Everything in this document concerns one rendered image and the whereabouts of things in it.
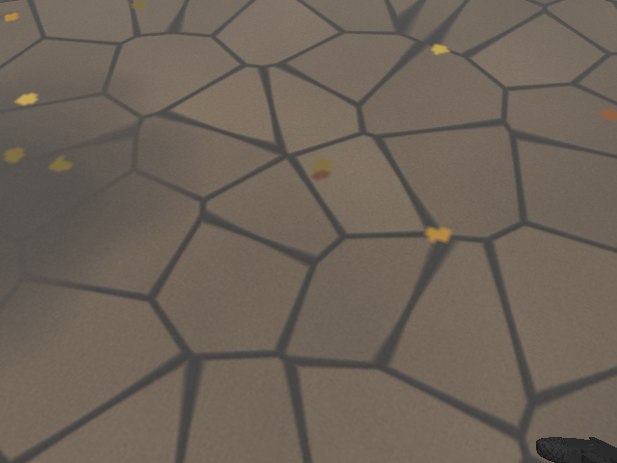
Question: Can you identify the right robot hand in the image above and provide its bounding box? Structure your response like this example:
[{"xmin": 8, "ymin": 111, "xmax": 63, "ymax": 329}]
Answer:
[{"xmin": 536, "ymin": 437, "xmax": 617, "ymax": 463}]

